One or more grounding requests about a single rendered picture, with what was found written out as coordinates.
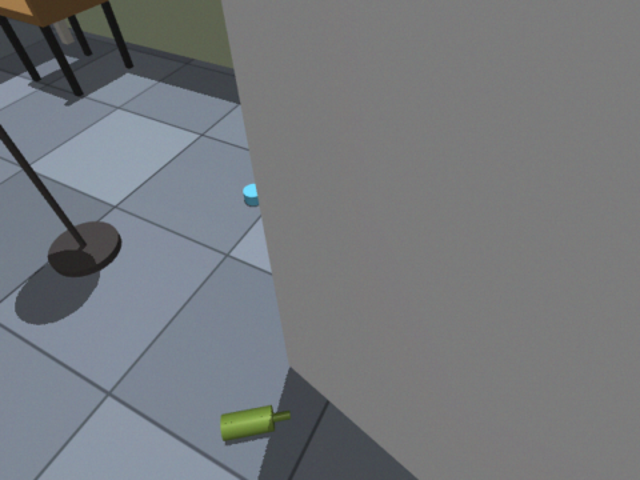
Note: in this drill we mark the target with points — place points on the floor lamp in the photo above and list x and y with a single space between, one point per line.
82 249

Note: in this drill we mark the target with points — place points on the chair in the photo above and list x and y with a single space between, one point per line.
43 13

